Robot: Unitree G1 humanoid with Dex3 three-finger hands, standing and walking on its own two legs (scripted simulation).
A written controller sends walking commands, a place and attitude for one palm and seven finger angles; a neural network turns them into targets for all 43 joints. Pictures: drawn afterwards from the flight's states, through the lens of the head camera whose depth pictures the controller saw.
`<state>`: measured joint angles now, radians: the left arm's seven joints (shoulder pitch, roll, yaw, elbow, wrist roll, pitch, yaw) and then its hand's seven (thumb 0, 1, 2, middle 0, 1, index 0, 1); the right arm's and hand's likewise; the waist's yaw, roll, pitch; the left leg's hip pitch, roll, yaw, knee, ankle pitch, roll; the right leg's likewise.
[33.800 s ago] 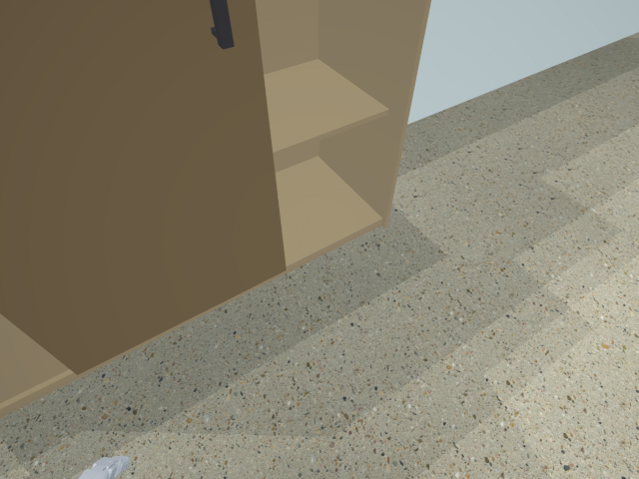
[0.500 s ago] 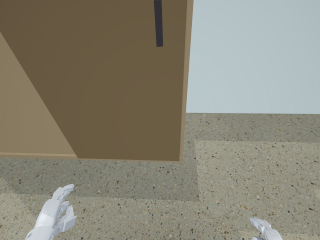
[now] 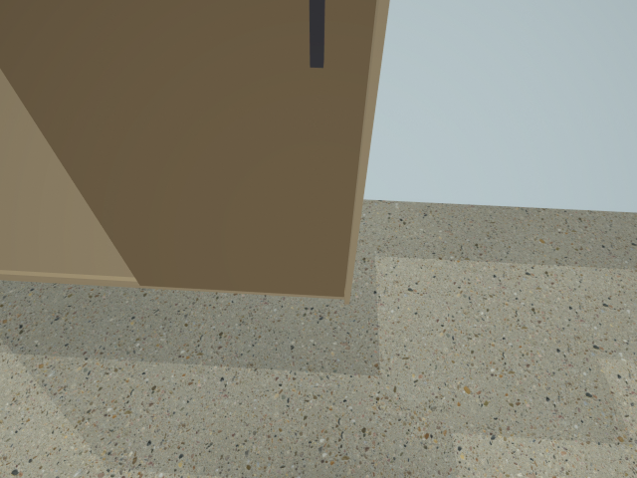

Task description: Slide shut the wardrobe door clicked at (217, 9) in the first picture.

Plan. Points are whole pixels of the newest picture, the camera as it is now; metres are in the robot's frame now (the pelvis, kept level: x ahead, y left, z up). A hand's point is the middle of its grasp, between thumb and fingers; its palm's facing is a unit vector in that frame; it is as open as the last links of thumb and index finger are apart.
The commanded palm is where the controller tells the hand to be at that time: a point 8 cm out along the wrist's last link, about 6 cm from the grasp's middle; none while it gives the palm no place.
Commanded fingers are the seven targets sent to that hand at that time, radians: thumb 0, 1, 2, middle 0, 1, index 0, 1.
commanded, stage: let the arm hang, fingers relaxed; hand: left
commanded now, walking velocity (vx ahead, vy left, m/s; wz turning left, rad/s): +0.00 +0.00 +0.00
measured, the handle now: (318, 13) +0.76 +0.05 +0.22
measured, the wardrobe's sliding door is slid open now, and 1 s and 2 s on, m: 0.00 0.00 0.00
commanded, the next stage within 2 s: look to check the result in 0.44 s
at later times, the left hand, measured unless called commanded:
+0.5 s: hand out of the picture +0.13 +0.22 -0.15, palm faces -0.03 -0.95 -0.32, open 7.4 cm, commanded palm none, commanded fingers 0.00 0.90 0.90 -0.20 -0.30 -0.20 -0.30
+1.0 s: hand out of the picture +0.13 +0.21 -0.15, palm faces -0.02 -0.94 -0.34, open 7.4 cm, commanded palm none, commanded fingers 0.00 0.90 0.90 -0.20 -0.30 -0.20 -0.30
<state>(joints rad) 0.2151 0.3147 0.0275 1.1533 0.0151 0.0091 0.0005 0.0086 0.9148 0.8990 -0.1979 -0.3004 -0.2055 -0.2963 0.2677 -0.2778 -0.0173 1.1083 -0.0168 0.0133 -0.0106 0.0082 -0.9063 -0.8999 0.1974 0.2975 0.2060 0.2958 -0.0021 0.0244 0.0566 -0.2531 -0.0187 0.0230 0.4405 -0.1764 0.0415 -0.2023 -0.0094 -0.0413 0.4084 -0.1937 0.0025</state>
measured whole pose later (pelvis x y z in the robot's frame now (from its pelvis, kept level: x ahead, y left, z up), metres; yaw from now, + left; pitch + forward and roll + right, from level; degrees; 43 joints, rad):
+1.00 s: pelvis +0.05 -0.03 +0.01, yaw +0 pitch -1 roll +0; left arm 0.10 0.32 0.01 1.14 0.01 -0.02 0.00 0.01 0.91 0.90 -0.20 -0.30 -0.21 -0.30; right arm 0.11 -0.33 0.00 1.12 -0.01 0.00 -0.01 0.01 -0.91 -0.90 0.20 0.30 0.21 0.30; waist 0.00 0.02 0.05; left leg -0.10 0.00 0.02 0.31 -0.18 0.00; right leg -0.07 0.02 -0.04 0.31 -0.22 -0.03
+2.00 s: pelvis +0.04 -0.03 +0.01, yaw -1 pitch -1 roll +0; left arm 0.09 0.32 0.00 1.14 0.01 -0.02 0.00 0.01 0.91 0.90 -0.20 -0.30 -0.21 -0.30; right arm 0.11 -0.33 0.00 1.13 -0.01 0.00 -0.01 0.01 -0.91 -0.90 0.20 0.30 0.21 0.30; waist -0.01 0.01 0.05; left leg -0.10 0.01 0.03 0.29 -0.17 0.00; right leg -0.07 0.02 -0.03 0.29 -0.19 -0.03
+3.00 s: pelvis +0.05 -0.02 +0.01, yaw -1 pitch -1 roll +0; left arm 0.09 0.33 0.00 1.13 0.01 -0.02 0.00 0.01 0.91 0.90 -0.20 -0.30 -0.21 -0.30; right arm 0.10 -0.34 0.00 1.13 -0.01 -0.01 -0.01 0.01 -0.91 -0.90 0.20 0.30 0.21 0.30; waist -0.01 0.01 0.05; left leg -0.09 0.00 0.03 0.28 -0.17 0.01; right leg -0.06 0.01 -0.03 0.28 -0.20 -0.02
